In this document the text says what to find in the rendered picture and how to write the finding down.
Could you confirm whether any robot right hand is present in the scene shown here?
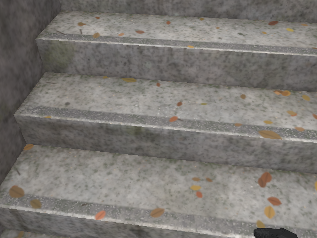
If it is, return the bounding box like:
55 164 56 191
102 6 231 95
254 227 298 238

